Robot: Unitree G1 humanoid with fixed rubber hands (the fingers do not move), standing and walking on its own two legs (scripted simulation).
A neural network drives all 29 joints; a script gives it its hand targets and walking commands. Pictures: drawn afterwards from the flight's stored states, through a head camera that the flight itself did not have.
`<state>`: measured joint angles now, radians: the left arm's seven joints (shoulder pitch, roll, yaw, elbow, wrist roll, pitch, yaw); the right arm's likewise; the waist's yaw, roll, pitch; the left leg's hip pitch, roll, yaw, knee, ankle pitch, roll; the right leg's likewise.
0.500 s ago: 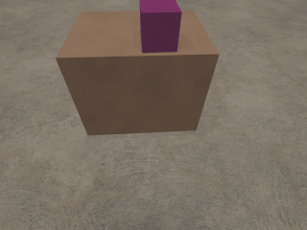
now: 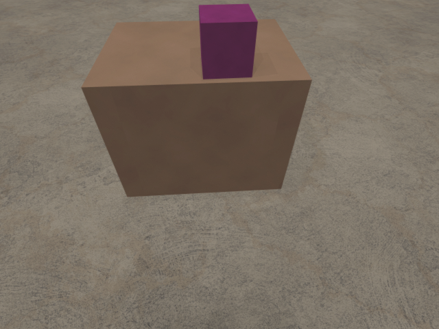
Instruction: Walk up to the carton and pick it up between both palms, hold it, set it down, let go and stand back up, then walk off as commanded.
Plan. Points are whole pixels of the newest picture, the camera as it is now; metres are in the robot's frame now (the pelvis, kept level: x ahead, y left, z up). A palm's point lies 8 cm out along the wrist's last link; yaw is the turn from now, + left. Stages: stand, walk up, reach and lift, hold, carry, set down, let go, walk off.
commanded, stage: stand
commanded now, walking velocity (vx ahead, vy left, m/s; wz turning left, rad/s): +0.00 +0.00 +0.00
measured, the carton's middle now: (225, 41) +1.15 -0.01 +0.04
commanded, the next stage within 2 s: none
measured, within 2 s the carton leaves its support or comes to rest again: neither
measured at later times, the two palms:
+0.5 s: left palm out of the picture +0.06 +0.30 -0.12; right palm out of the picture +0.08 -0.29 -0.11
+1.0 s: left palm out of the picture +0.05 +0.31 -0.12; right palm out of the picture +0.07 -0.28 -0.11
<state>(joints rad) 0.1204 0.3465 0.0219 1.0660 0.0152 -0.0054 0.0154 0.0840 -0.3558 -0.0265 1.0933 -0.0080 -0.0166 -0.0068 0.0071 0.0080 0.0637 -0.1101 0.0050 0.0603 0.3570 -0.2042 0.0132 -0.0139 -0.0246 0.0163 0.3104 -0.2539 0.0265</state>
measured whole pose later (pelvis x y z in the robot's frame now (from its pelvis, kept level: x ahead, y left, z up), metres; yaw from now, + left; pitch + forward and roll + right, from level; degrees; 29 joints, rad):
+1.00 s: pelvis -0.02 +0.01 +0.00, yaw +0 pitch -3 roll +0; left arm 0.12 0.35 0.02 1.09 0.03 -0.01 0.01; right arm 0.10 -0.32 -0.03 1.09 -0.01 -0.02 0.00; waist 0.00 -0.01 0.08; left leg -0.12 -0.01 0.06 0.34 -0.17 0.03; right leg -0.03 -0.04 0.01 0.30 -0.22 0.04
